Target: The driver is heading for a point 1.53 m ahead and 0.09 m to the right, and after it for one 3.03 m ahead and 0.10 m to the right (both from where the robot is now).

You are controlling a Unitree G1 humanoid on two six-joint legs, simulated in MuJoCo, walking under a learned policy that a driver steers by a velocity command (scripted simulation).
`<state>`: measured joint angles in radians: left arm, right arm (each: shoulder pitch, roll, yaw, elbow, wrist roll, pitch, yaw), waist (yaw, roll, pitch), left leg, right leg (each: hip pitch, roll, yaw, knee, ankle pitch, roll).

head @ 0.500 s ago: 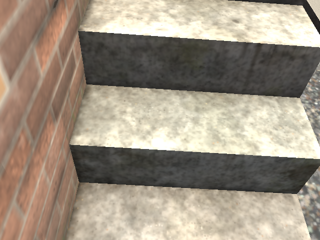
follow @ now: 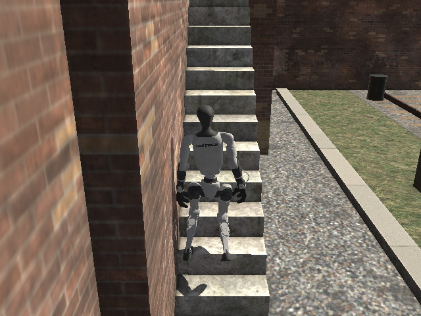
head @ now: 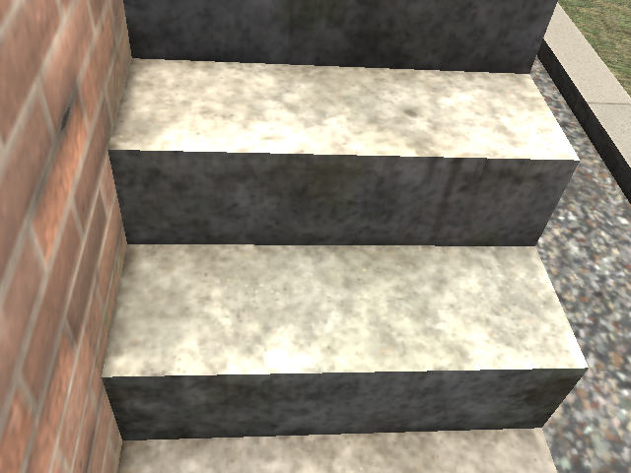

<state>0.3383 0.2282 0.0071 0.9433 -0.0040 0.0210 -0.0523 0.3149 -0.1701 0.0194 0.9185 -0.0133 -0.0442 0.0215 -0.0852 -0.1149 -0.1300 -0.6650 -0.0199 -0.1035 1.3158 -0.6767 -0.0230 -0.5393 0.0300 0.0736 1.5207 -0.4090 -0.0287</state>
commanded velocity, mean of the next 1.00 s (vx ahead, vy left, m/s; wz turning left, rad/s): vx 0.04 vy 0.00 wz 0.00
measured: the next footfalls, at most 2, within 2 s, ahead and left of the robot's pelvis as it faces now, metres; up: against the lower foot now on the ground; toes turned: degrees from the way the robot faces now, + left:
right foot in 0.16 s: +0.08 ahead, -0.18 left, +0.00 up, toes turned +1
left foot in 0.40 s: +0.07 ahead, +0.03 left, +0.00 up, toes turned +0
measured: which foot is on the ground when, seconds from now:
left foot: down 0.00-0.20, up 0.22-0.38, down 0.40-1.00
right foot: up 0.00-0.14, down 0.16-1.00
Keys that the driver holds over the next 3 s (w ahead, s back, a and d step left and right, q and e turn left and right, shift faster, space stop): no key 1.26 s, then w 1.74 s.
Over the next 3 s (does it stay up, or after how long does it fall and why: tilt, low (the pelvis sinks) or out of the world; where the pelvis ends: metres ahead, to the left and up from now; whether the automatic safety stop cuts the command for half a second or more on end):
stays up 0.71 -0.02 0.58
